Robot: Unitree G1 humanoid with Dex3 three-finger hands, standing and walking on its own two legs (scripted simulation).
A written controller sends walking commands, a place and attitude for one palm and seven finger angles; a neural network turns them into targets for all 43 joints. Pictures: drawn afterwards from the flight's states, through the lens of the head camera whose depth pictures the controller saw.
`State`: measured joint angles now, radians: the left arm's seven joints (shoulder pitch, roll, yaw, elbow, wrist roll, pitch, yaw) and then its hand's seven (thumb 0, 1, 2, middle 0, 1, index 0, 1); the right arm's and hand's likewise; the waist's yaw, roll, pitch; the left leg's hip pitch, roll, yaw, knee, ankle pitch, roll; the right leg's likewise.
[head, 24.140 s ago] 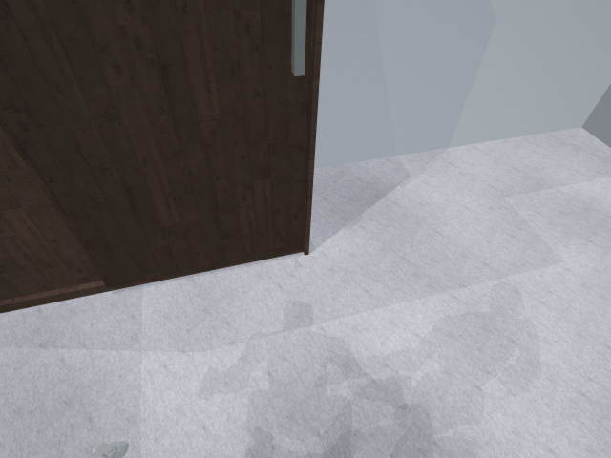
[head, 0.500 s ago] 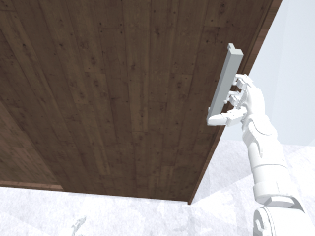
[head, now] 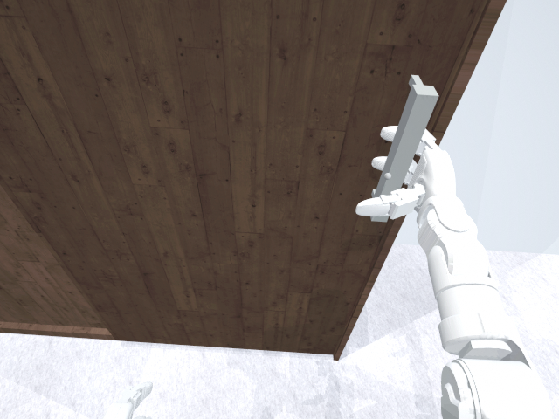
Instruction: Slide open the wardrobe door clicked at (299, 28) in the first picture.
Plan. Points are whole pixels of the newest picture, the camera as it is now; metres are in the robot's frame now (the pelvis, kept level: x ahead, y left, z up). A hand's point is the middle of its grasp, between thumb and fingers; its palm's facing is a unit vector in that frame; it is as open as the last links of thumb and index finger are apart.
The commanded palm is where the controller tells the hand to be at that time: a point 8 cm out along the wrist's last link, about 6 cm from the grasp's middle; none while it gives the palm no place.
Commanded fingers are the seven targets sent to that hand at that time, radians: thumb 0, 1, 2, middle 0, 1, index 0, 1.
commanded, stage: slide the fingers in behind the handle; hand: right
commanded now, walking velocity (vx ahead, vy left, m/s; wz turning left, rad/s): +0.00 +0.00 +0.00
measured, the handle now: (394, 154) +0.47 -0.13 +0.17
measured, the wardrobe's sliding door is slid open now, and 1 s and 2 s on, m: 0.00 0.00 0.00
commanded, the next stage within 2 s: grip the handle and tug to test in 0.38 s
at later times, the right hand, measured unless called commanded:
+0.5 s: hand (390, 177) +0.41 -0.11 +0.17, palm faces -0.03 +1.00 +0.01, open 14.2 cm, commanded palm +0.38 -0.17 +0.17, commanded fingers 0.00 0.41 -0.34 0.31 1.21 0.31 1.21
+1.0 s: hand (392, 175) +0.41 -0.12 +0.17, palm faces -0.02 +1.00 +0.02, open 8.4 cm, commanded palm +0.39 -0.17 +0.17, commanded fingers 0.00 -0.76 -0.84 0.44 1.38 0.44 1.38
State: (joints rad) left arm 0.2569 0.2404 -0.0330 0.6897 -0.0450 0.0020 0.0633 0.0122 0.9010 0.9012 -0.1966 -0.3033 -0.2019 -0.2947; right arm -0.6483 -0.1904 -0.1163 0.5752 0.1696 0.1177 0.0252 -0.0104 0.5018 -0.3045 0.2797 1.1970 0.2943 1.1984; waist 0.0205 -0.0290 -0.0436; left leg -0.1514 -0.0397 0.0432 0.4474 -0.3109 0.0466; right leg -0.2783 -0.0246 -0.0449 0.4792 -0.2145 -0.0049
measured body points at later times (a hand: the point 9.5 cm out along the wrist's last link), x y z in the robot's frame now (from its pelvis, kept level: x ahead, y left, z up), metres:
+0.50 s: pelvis +0.01 +0.00 +0.00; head -0.01 +0.01 +0.45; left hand +0.14 +0.24 -0.10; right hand +0.41 -0.17 +0.17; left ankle -0.05 +0.09 -0.74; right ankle +0.02 -0.12 -0.74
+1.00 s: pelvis +0.01 -0.01 +0.00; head +0.00 +0.00 +0.45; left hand +0.14 +0.24 -0.10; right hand +0.41 -0.17 +0.17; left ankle -0.05 +0.09 -0.74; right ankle +0.02 -0.12 -0.74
